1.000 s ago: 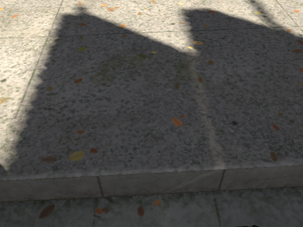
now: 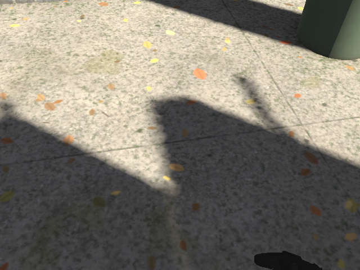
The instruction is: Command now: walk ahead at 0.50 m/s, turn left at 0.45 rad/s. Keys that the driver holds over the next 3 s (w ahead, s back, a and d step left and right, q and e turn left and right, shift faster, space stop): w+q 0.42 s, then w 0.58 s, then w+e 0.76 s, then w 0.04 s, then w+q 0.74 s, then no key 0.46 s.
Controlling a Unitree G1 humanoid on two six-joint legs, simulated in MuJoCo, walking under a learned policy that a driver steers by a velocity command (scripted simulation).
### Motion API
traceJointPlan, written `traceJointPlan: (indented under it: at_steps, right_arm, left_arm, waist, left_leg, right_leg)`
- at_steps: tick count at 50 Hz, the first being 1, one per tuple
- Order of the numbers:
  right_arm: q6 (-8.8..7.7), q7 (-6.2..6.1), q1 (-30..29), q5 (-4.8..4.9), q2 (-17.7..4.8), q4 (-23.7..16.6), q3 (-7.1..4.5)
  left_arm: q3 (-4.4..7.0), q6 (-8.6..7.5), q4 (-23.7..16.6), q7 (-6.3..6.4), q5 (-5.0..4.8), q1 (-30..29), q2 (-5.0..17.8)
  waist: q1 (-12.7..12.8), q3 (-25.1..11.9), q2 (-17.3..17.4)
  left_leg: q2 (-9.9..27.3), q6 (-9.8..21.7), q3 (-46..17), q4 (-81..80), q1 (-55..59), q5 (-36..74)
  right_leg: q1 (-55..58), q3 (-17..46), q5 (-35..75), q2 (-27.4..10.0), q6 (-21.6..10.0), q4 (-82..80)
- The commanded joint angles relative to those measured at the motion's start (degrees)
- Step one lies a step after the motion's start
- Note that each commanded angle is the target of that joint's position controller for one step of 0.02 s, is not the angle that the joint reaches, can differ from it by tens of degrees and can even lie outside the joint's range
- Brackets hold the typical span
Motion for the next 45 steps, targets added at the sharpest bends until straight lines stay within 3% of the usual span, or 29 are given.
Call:
traceJointPlan:
  at_steps: [1, 2, 3, 4, 5, 7, 9, 10, 12, 13, 15, 19, 23, 25, 26, 27, 28, 29, 30, 31, 32, 33, 34, 36, 38, 42, 43, 44, 45]
  right_arm:
    - [-1.93, -1.27, 20.08, 1.34, -11.3, 3.35, -3.92]
    - [-1.75, -2.48, 34.42, -1.13, -14.28, 8.0, -4.73]
    - [-2.35, -3.15, 37.72, -2.76, -17.16, 9.1, -6.13]
    - [-3.27, -4.05, 35.05, -2.66, -16.45, 10.53, -6.41]
    - [-3.38, -4.01, 30.03, -2.04, -12.8, 11.83, -5.79]
    - [-3.54, -3.43, 19.59, -1.67, -7.06, 12.17, -3.99]
    - [-4.08, -3.61, 13.79, -1.08, -4.32, 12.39, -3.15]
    - [-4.95, -3.29, 14.31, -2.05, -4.97, 13.38, -3.12]
    - [-6.02, -3.11, 12.28, -2.73, -7.22, 10.22, -3.82]
    - [-7.01, -3.43, 14.68, -2.7, -6.69, 9.94, -3.07]
    - [-7.8, -3.95, 25.11, -2.5, -6.57, 12.68, -3.13]
    - [-7.68, -2.22, 29.88, 0.3, -7.72, 12.26, -4.27]
    - [-7.19, -1.61, 30.66, 0.2, -12.17, 12.38, -6.43]
    - [-6.8, -1.93, 28.97, -0.63, -12.66, 12.6, -7.38]
    - [-7.02, -1.53, 29.16, -1.77, -10.3, 12.21, -6.91]
    - [-7.65, -1.86, 35.52, -2.71, -2.77, 11.73, -5.1]
    - [-7.71, -1.6, 36.73, -2.27, -1.46, 11.14, -4.23]
    - [-6.57, -1.3, 23.91, -1.0, -8.37, 9.14, -6.7]
    - [-5.62, -1.91, 20.39, -0.21, -8.68, 8.88, -7.17]
    - [-5.13, -2.87, 21.19, -0.66, -8.56, 10.03, -7.14]
    - [-4.99, -3.35, 20.87, -2.48, -6.91, 10.09, -6.94]
    - [-4.75, -3.34, 18.63, -3.57, -5.65, 9.51, -6.65]
    - [-4.42, -3.07, 16.47, -3.15, -3.6, 8.94, -6.26]
    - [-4.23, -2.54, 13.91, -2.17, -2.96, 8.36, -5.99]
    - [-3.83, -2.21, 11.89, -2.84, -2.55, 7.85, -5.44]
    - [-1.65, -2.15, 5.19, -3.5, -2.22, 5.21, -4.42]
    - [-2.49, -4.76, 0.07, 4.56, -8.05, 2.61, -6.32]
    - [-3.06, -5.64, -1.5, 5.27, -8.11, 1.62, -6.06]
    - [-3.28, -5.98, -3.0, 4.6, -7.68, 1.1, -5.97]
  left_arm:
    - [2.73, -0.73, -1.94, 0.13, 2.43, 10.03, 10.4]
    - [2.47, 0.58, -4.45, -0.93, 2.51, 2.92, 8.65]
    - [3.25, 1.14, -6.37, -1.53, -0.62, -6.11, 8.33]
    - [3.01, 0.94, -7.05, -0.8, -1.73, -6.97, 6.61]
    - [2.13, 0.22, -7.75, 0.3, -1.43, -8.63, 4.57]
    - [0.56, 0.12, -11.42, 2.56, -0.62, -11.49, 1.82]
    - [0.44, 1.01, -12.37, 3.01, -0.38, -11.74, 3.4]
    - [0.7, 1.27, -13.0, 3.07, 0.08, -12.75, 5.19]
    - [1.52, 0.8, -14.71, 3.42, -0.77, -17.44, 7.8]
    - [1.9, 0.45, -14.65, 3.76, -0.5, -17.31, 7.3]
    - [1.27, 0.44, -16.98, 3.76, -0.29, -21.49, 5.19]
    - [0.87, 2.24, -21.13, 2.62, -0.93, -32.55, 2.68]
    - [2.6, 2.62, -23.37, 2.8, -1.68, -37.41, 6.67]
    - [3.99, 1.43, -22.12, 3.93, -3.92, -33.09, 9.19]
    - [4.75, 0.13, -19.5, 4.55, -5.16, -23.7, 10.18]
    - [5.01, -0.75, -16.75, 4.41, -4.02, -13.4, 12.11]
    - [4.9, -0.86, -13.47, 3.83, -3.07, -1.37, 11.1]
    - [5.68, -0.2, -10.43, 4.58, -0.96, 2.23, 10.41]
    - [5.82, 0.2, -10.83, 5.06, -1.69, -4.34, 10.54]
    - [4.77, 0.53, -11.55, 5.73, -2.05, -9.56, 6.4]
    - [3.48, 0.64, -11.47, 5.92, -3.05, -11.31, 1.95]
    - [3.32, 0.65, -11.73, 6.01, -3.2, -12.75, 0.22]
    - [3.66, 0.49, -11.2, 6.07, -3.06, -12.44, 0.86]
    - [4.73, -0.01, -10.32, 5.37, -2.06, -10.75, 2.74]
    - [5.36, -0.7, -9.55, 4.34, -1.47, -8.75, 3.91]
    - [5.06, -1.82, -7.2, 2.2, -2.27, -3.53, 3.42]
    - [6.87, -0.71, -6.91, 5.03, -6.85, -3.26, 11.74]
    - [6.96, -0.29, -6.51, 6.1, -7.51, -2.29, 13.1]
    - [6.77, -0.03, -5.66, 6.56, -7.14, -1.09, 12.11]
  waist:
    - [-6.01, -12.03, 4.8]
    - [-12.08, -12.24, 14.41]
    - [-13.94, -6.63, 16.75]
    - [-11.75, -3.68, 15.38]
    - [-8.17, 1.31, 10.26]
    - [-0.28, 1.22, 2.18]
    - [3.07, -0.05, 4.0]
    - [3.84, 0.14, 3.09]
    - [2.02, 0.66, 1.73]
    - [1.85, 2.64, 5.57]
    - [-1.8, 2.58, 5.78]
    - [-4.88, 5.79, 7.92]
    - [-4.57, 8.37, 9.63]
    - [-2.27, 5.59, 9.73]
    - [0.19, -2.83, 7.96]
    - [-0.18, -15.39, -2.35]
    - [4.67, -22.18, -15.9]
    - [8.7, -7.46, -4.46]
    - [5.53, 1.55, 0.62]
    - [2.67, 3.1, 2.67]
    - [0.44, 2.85, 1.32]
    - [-0.26, 3.05, 1.71]
    - [-0.56, 2.4, 1.74]
    - [-0.31, 3.82, 1.53]
    - [-0.77, 5.3, 2.56]
    - [-0.5, 8.45, 1.32]
    - [0.72, 9.15, 3.23]
    - [0.61, 9.1, 2.66]
    - [1.13, 10.11, 2.09]
  left_leg:
    - [-1.18, 10.09, -20.47, -18.06, 45.5, 15.28]
    - [4.36, 13.18, -40.09, -35.43, 60.0, 5.66]
    - [8.49, 12.05, -56.22, -47.29, 55.54, -6.25]
    - [8.68, 9.64, -56.01, -47.08, 48.13, -9.67]
    - [7.92, 9.63, -51.93, -44.75, 40.47, -8.5]
    - [7.09, 6.52, -43.36, -44.29, 32.63, 6.61]
    - [5.39, 6.0, -36.24, -45.34, 31.17, 15.81]
    - [4.0, 5.84, -31.88, -45.52, 30.76, 20.23]
    - [0.4, 6.58, -23.65, -50.9, 24.33, 17.48]
    - [1.04, 7.24, -24.8, -52.14, 23.3, 21.09]
    - [3.13, 8.33, -26.29, -51.08, 33.25, 32.33]
    - [4.08, 8.11, -26.39, -53.89, 31.87, 31.75]
    - [9.44, 7.75, -32.21, -51.42, 45.29, 41.18]
    - [9.02, 4.61, -30.33, -46.21, 50.54, 57.25]
    - [5.96, 1.4, -26.66, -37.93, 48.65, 62.32]
    - [-0.88, -2.72, -24.77, -23.13, 35.91, 45.62]
    - [-9.54, -7.85, -19.24, -5.48, 13.03, -1.09]
    - [-5.54, -5.39, -17.51, 4.82, 2.7, -0.3]
    - [-1.63, -3.9, -17.04, 6.53, 3.08, 8.4]
    - [1.7, -2.86, -17.48, 3.33, 7.16, 14.83]
    - [3.95, -2.03, -17.47, -0.34, 11.78, 17.49]
    - [4.93, -2.35, -15.79, -2.89, 13.71, 16.36]
    - [4.82, -2.51, -15.17, -4.89, 14.52, 15.16]
    - [5.35, -3.06, -13.96, -10.5, 12.47, 16.75]
    - [7.3, -3.85, -10.11, -18.96, 13.23, 23.89]
    - [7.6, -3.79, -6.76, -33.54, 21.27, 32.58]
    - [6.43, -4.54, -7.26, -34.21, 21.84, 32.22]
    - [6.29, -4.98, -7.6, -36.71, 19.78, 31.62]
    - [6.78, -5.0, -8.06, -38.81, 18.53, 31.32]
  right_leg:
    - [-20.66, 4.04, 68.47, -4.74, -5.96, 27.53]
    - [-39.41, 8.28, 21.61, 3.56, -3.08, 44.29]
    - [-51.33, 18.28, 8.1, 8.48, -2.66, 66.88]
    - [-54.35, 24.95, 13.37, 7.94, -3.25, 80.27]
    - [-56.88, 25.55, 15.02, 7.7, -3.99, 85.92]
    - [-57.92, 26.01, 15.14, 7.08, -5.44, 87.21]
    - [-62.2, 23.82, 9.8, 6.36, -5.64, 91.7]
    - [-63.02, 21.6, 9.89, 5.63, -4.41, 87.95]
    - [-53.28, 16.18, 8.97, 3.19, -1.74, 72.25]
    - [-51.0, 14.54, 10.97, 1.79, 0.06, 71.28]
    - [-55.21, 14.58, 13.56, 0.29, 3.0, 61.0]
    - [-38.34, 9.68, 17.99, 1.0, 5.3, 31.26]
    - [-35.78, 9.09, 14.81, 3.9, 3.92, 18.67]
    - [-26.29, 7.7, 17.1, 5.09, 0.44, 12.67]
    - [-10.07, 8.75, 21.4, 2.91, -3.96, 16.87]
    - [14.98, 19.66, 35.93, -6.1, -14.47, 20.72]
    - [35.85, 45.12, 24.84, -18.12, -25.96, 10.0]
    - [24.25, 48.39, 6.33, -17.43, -18.7, 0.85]
    - [10.59, 41.7, -0.89, -16.47, -14.52, -1.66]
    - [1.63, 35.53, 1.76, -14.67, -13.06, -4.01]
    - [-2.34, 30.08, 7.99, -12.79, -12.39, -5.78]
    - [-4.8, 26.7, 11.38, -11.45, -12.57, -7.02]
    - [-5.28, 23.55, 14.58, -9.99, -12.56, -7.65]
    - [-6.31, 18.19, 15.72, -8.36, -13.04, -9.22]
    - [-9.11, 14.78, 18.69, -7.82, -13.77, -10.28]
    - [-14.05, 12.57, 23.75, -8.04, -13.45, -10.68]
    - [-12.57, 12.38, 18.42, -6.33, -9.15, -10.36]
    - [-9.53, 13.28, 16.12, -7.58, -8.46, -10.53]
    - [-6.89, 13.64, 15.56, -8.4, -8.09, -10.26]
